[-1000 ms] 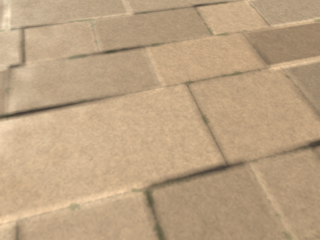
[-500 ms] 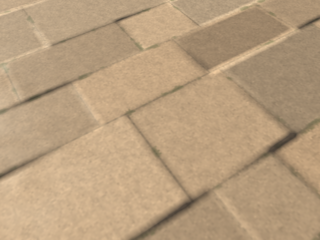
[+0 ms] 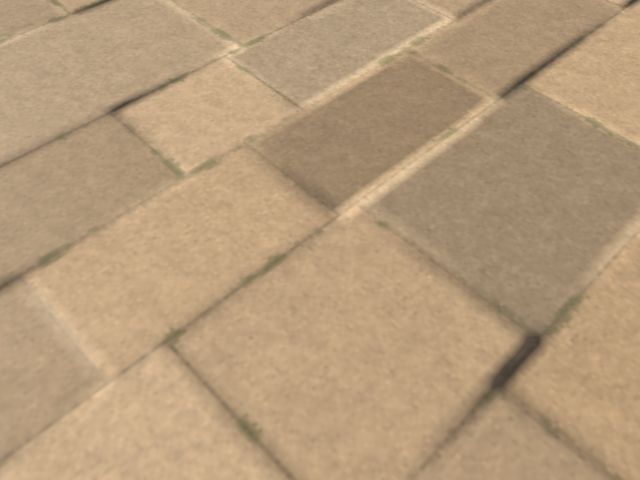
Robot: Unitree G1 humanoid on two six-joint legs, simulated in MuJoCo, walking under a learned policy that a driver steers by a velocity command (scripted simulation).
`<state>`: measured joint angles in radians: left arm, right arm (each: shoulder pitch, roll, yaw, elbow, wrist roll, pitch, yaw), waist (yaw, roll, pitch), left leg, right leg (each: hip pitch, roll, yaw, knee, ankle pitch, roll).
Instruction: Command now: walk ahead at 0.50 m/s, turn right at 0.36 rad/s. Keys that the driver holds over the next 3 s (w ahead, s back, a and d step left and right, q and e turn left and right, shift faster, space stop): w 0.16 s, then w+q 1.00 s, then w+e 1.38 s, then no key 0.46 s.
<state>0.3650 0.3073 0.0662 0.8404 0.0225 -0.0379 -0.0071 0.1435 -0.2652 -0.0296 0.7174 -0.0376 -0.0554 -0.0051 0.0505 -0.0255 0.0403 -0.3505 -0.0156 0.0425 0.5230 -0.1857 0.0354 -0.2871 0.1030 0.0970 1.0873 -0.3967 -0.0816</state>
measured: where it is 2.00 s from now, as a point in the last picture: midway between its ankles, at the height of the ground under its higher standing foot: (252, 265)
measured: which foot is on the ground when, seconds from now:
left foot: down 0.00-0.38, up 0.40-0.86, down 0.88-1.00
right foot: up 0.00-0.34, down 0.36-0.90, up 0.92-1.00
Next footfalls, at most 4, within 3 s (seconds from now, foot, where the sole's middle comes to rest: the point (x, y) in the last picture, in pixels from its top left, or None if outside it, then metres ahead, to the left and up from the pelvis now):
0.36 right None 0.33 -0.13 -0.77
0.88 left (284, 431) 0.57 0.12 -0.77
1.44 right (297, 292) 0.92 0.12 -0.77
1.96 left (208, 220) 1.14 0.38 -0.77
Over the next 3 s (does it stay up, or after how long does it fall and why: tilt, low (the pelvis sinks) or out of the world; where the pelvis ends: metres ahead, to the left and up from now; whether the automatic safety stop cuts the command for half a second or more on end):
stays up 1.48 0.21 0.00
